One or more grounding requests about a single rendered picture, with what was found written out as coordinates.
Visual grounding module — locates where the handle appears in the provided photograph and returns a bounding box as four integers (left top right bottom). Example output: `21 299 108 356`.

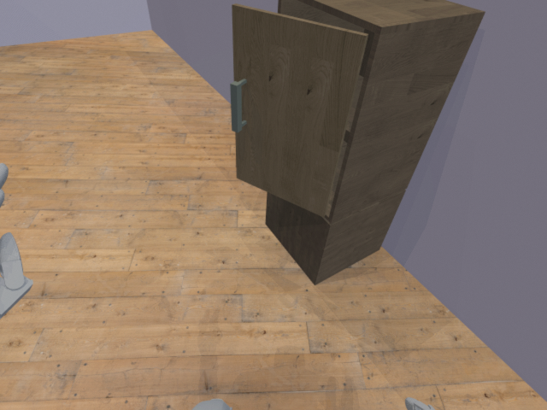
230 79 247 132

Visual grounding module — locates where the left robot hand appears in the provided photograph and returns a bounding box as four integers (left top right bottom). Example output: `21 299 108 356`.
0 163 33 319

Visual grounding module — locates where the cupboard door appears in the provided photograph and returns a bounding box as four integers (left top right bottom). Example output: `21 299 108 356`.
232 3 368 217

